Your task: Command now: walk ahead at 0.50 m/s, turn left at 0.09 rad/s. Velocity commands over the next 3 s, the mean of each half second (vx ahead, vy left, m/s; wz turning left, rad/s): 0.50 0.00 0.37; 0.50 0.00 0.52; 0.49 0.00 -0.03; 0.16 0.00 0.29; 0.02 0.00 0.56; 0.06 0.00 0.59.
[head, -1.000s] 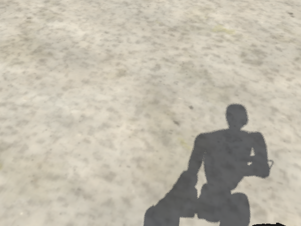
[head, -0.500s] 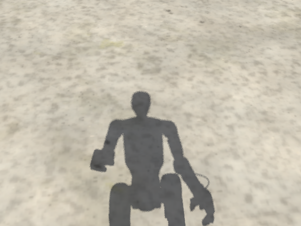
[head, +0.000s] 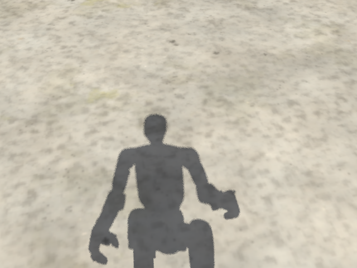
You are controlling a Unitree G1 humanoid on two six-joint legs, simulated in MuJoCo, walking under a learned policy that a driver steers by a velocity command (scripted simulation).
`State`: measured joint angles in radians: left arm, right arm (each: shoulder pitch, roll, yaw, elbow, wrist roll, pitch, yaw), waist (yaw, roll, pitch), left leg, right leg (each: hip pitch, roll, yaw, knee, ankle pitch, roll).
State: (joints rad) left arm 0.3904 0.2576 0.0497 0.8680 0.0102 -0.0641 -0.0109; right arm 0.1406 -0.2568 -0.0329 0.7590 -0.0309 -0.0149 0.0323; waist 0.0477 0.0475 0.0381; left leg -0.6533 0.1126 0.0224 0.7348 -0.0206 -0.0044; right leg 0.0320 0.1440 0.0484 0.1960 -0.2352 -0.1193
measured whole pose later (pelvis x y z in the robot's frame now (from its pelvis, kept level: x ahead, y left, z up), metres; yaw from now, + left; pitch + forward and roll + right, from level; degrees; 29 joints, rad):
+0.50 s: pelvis +0.28 +0.06 +0.00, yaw +15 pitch +1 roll +0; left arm 0.11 0.27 0.01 0.74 0.04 -0.03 -0.02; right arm 0.40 -0.26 -0.07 0.86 0.00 -0.04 0.02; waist -0.06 -0.04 0.04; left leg -0.09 -0.15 -0.11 0.30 -0.21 0.12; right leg -0.65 -0.10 0.06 0.78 -0.08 0.05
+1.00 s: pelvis +0.55 +0.11 +0.00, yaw +31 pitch +1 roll -1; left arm 0.39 0.26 0.04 0.85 0.02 -0.09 -0.01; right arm 0.15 -0.30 -0.06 0.73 -0.04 0.00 0.06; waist 0.05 0.05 0.02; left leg -0.64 0.03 -0.05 0.91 -0.15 0.03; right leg -0.06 0.01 -0.14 0.26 -0.23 -0.03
